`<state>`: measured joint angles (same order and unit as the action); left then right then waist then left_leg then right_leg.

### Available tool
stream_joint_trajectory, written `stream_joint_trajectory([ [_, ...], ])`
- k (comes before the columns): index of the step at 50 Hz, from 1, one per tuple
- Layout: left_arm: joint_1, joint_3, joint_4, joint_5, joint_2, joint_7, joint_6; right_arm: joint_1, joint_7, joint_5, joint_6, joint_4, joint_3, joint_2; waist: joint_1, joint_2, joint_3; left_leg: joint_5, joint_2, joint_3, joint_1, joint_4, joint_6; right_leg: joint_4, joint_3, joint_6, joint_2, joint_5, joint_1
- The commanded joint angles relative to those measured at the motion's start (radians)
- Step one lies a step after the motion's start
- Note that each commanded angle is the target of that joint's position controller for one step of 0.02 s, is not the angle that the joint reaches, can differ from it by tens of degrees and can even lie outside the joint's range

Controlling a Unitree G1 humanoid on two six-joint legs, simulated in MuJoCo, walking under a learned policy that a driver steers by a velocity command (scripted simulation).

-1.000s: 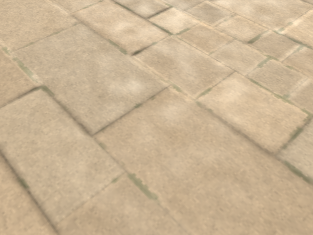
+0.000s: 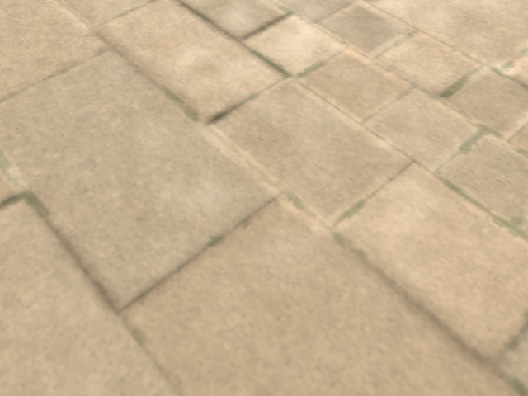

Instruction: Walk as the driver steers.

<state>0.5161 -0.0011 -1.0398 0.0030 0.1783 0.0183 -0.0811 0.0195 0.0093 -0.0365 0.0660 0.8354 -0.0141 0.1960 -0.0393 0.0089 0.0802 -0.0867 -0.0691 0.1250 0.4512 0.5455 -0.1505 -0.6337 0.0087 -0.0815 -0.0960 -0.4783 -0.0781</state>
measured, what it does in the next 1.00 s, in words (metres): walks ahead: right foot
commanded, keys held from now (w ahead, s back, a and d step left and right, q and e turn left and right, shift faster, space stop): no key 0.66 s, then w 0.34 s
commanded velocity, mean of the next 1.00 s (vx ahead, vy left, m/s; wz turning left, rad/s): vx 0.17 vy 0.00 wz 0.00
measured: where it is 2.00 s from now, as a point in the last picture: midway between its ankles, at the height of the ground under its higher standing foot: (278, 295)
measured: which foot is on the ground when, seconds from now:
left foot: down 0.00-0.74, up 0.76-1.00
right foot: up 0.00-0.42, down 0.44-1.00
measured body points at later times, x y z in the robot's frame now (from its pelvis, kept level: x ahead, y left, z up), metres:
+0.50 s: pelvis +0.13 -0.02 +0.02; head +0.13 -0.03 +0.47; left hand +0.18 +0.20 -0.13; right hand +0.12 -0.24 -0.14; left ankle +0.12 +0.05 -0.71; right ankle +0.16 -0.13 -0.72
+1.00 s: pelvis +0.19 -0.01 +0.03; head +0.20 +0.01 +0.48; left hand +0.10 +0.22 -0.14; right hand +0.24 -0.25 -0.11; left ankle +0.21 +0.08 -0.71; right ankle +0.16 -0.13 -0.71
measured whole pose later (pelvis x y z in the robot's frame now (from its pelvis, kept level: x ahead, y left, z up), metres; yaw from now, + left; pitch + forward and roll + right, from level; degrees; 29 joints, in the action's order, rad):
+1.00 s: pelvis +0.19 -0.01 +0.03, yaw +1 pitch +0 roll -1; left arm 0.45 -0.05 -1.15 0.01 0.19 0.02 -0.04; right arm 0.27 0.01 -0.02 0.06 1.03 -0.03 0.17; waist -0.02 -0.04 0.00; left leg -0.34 0.01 0.07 0.29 0.57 -0.08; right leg -0.40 0.03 -0.04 -0.01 -0.28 0.12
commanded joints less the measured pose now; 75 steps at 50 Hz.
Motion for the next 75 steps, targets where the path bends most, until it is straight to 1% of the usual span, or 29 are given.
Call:
stream_joint_trajectory([
  [1,0.109,-0.030,0.051,-0.010,0.117,0.009,0.001,0.444,-0.006,0.027,0.000,0.099,-0.075,0.229,0.130,0.064,-0.373,0.440,0.481,-0.736,-0.737,-0.132,-0.286,-0.838,-0.091,0.009,-0.008,-0.042,0.581],
  [2,0.019,-0.034,0.076,0.005,0.133,0.008,0.001,0.305,-0.006,0.044,0.001,0.074,-0.061,0.180,0.079,0.022,-0.205,0.366,0.446,-0.594,-0.563,-0.203,-0.255,-0.788,-0.098,0.008,0.055,0.056,0.616],
  [3,-0.044,-0.036,0.088,0.018,0.133,0.003,0.002,0.242,-0.002,0.039,0.008,0.066,-0.046,0.117,0.065,-0.012,-0.110,0.402,0.400,-0.503,-0.436,-0.246,-0.221,-0.739,-0.077,0.009,0.081,0.094,0.605],
  [5,-0.059,-0.037,0.085,0.033,0.103,-0.008,0.026,0.246,-0.009,0.034,0.021,0.096,-0.024,0.057,0.013,-0.027,-0.060,0.525,0.324,-0.344,-0.281,-0.292,-0.154,-0.631,-0.074,0.026,0.119,0.116,0.512],
  [8,-0.042,-0.029,0.071,0.028,0.045,-0.015,0.057,0.288,-0.008,0.024,0.038,0.138,-0.014,0.073,-0.021,0.007,-0.081,0.717,0.278,-0.214,-0.198,-0.298,-0.118,-0.500,-0.039,0.048,0.111,0.149,0.417],
  [11,-0.112,-0.026,0.079,0.021,0.048,-0.009,0.071,0.295,-0.009,0.016,0.034,0.155,-0.007,0.096,-0.024,0.051,-0.087,0.719,0.234,-0.139,-0.192,-0.289,-0.077,-0.316,-0.005,0.057,0.117,0.213,0.418],
  [14,-0.200,-0.020,0.084,0.016,0.052,0.000,0.081,0.344,-0.012,0.017,0.016,0.177,0.000,0.100,0.014,0.088,-0.102,0.579,0.225,-0.135,-0.221,-0.281,-0.041,-0.186,0.020,0.060,0.116,0.265,0.402],
  [19,-0.273,-0.013,0.072,0.014,0.058,0.015,0.086,0.373,-0.028,0.007,-0.012,0.198,0.008,0.087,0.050,0.082,-0.052,0.185,0.264,-0.222,-0.207,-0.271,-0.065,-0.018,0.020,0.054,0.117,0.195,0.349],
  [22,-0.204,-0.007,0.031,0.018,0.062,0.028,0.066,0.371,-0.038,0.017,-0.015,0.202,0.016,0.065,0.020,0.012,-0.040,0.055,0.233,-0.242,-0.149,-0.197,0.004,0.263,-0.046,0.038,0.169,0.360,0.165],
  [23,-0.159,-0.010,0.019,0.026,0.104,0.032,0.053,0.399,-0.038,0.019,-0.011,0.196,0.018,0.048,0.041,-0.053,-0.065,-0.019,0.185,-0.207,-0.122,-0.139,0.039,0.273,-0.153,0.022,0.279,0.560,0.096],
  [24,-0.217,-0.009,0.008,0.008,0.116,0.029,0.054,0.501,-0.035,0.041,-0.020,0.227,0.031,-0.026,0.109,-0.165,-0.057,-0.181,0.106,-0.147,-0.169,-0.177,0.065,0.266,-0.189,-0.045,0.321,0.622,0.182],
  [25,-0.236,0.002,0.010,0.005,0.058,0.018,0.051,0.468,-0.041,0.032,-0.030,0.246,0.025,0.012,0.084,-0.124,-0.038,-0.162,0.108,-0.152,-0.258,-0.197,0.078,0.283,-0.177,-0.037,0.296,0.537,0.263],
  [26,-0.248,0.005,0.008,0.004,0.042,0.013,0.049,0.430,-0.043,0.029,-0.035,0.243,0.017,0.038,0.074,-0.098,-0.012,-0.106,0.113,-0.166,-0.282,-0.203,0.079,0.284,-0.142,-0.012,0.248,0.479,0.294],
  [33,-0.198,0.004,-0.042,0.001,0.039,0.025,0.050,0.383,-0.048,0.028,-0.043,0.273,0.020,0.014,0.056,-0.019,-0.021,-0.032,0.146,-0.177,-0.304,-0.211,0.085,0.287,-0.104,0.007,0.205,0.478,0.248],
  [36,-0.151,-0.019,-0.061,0.007,0.083,0.019,0.060,0.388,-0.044,0.020,-0.047,0.279,0.010,0.024,0.044,-0.047,-0.009,-0.340,0.084,-0.128,-0.243,-0.129,0.056,0.305,-0.129,-0.038,0.179,0.030,0.267],
  [39,-0.040,-0.046,-0.084,0.011,0.121,0.010,0.068,0.324,-0.024,0.000,-0.040,0.237,0.010,-0.010,-0.006,-0.134,0.101,-0.431,0.038,-0.049,-0.006,0.087,0.048,0.470,-0.392,-0.152,0.347,-0.336,0.251],
  [42,-0.031,-0.057,-0.082,0.029,0.123,0.004,0.052,0.251,-0.009,0.003,-0.017,0.189,-0.002,0.016,-0.011,-0.102,0.088,-0.399,0.094,-0.099,0.083,0.272,0.041,0.532,-0.486,-0.212,0.436,-0.220,0.231],
  [47,-0.123,-0.062,-0.055,0.011,0.123,0.003,0.029,0.268,0.007,0.019,0.001,0.172,-0.014,0.001,0.054,-0.093,0.019,-0.297,0.078,-0.055,-0.118,0.108,0.067,0.491,-0.228,-0.127,0.315,0.006,0.315],
  [50,-0.144,-0.067,-0.051,0.005,0.122,0.000,0.032,0.418,0.001,0.021,-0.003,0.223,-0.024,-0.003,0.114,-0.069,0.018,-0.213,0.022,0.001,-0.418,-0.068,0.078,0.356,-0.139,-0.095,0.243,-0.088,0.517],
  [51,-0.165,-0.059,-0.037,0.012,0.090,-0.002,0.027,0.504,-0.007,0.013,0.002,0.245,-0.033,0.025,0.146,-0.008,0.009,-0.286,0.081,-0.088,-0.535,-0.128,0.068,0.228,-0.094,-0.071,0.202,-0.103,0.620],
  [52,-0.201,-0.036,0.003,0.006,0.009,-0.013,0.019,0.613,-0.019,0.002,0.011,0.256,-0.053,0.116,0.186,0.223,-0.015,-0.575,0.325,-0.462,-0.613,-0.340,0.015,-0.099,0.045,-0.019,0.088,-0.048,0.753],
  [53,-0.233,-0.045,0.039,0.025,0.043,-0.020,0.018,0.661,-0.021,0.011,0.002,0.272,-0.068,0.173,0.182,0.276,0.031,-0.782,0.470,-0.742,-0.564,-0.471,-0.073,-0.318,0.066,-0.023,0.054,-0.077,0.881],
  [54,-0.261,-0.055,0.052,0.048,0.087,-0.031,0.019,0.561,-0.022,0.010,-0.003,0.247,-0.059,0.138,0.118,0.141,0.096,-0.770,0.463,-0.719,-0.450,-0.467,-0.087,-0.421,-0.001,-0.032,0.126,0.015,0.881],
  [55,-0.262,-0.054,0.048,0.042,0.074,-0.042,0.016,0.474,-0.016,0.015,0.003,0.217,-0.051,0.114,0.076,0.076,0.104,-0.660,0.416,-0.628,-0.391,-0.465,-0.066,-0.433,-0.021,-0.030,0.151,0.110,0.853],
  [57,-0.237,-0.054,0.030,0.034,0.057,-0.053,0.011,0.419,-0.017,0.023,0.023,0.194,-0.042,0.082,0.034,0.041,0.065,-0.388,0.337,-0.455,-0.379,-0.476,-0.030,-0.401,-0.013,-0.002,0.175,0.229,0.780],
  [64,-0.458,-0.050,0.110,0.027,0.039,-0.054,0.037,0.555,-0.024,0.019,0.044,0.249,-0.018,0.039,0.064,0.064,0.055,0.170,0.260,-0.227,-0.449,-0.425,-0.029,-0.247,0.063,0.047,0.157,0.379,0.831],
  [70,-0.617,-0.037,0.184,0.014,0.045,-0.051,0.033,0.581,-0.030,0.015,0.048,0.265,-0.021,0.064,0.087,0.091,0.069,0.377,0.272,-0.169,-0.490,-0.392,-0.031,0.017,0.113,0.006,0.115,0.423,0.693],
  [73,-0.505,-0.053,0.164,0.015,0.079,-0.036,0.020,0.540,-0.034,0.012,0.047,0.266,-0.030,0.093,0.021,0.093,0.002,0.730,0.285,-0.133,-0.546,-0.223,-0.009,0.068,0.128,-0.052,0.060,0.343,0.515],
  [75,-0.210,-0.082,0.070,0.022,0.125,-0.019,0.003,0.512,-0.033,0.018,0.039,0.262,-0.035,0.110,-0.098,0.066,-0.149,0.726,0.243,-0.095,-0.459,0.126,0.018,0.152,0.113,-0.097,0.045,0.366,0.167],
])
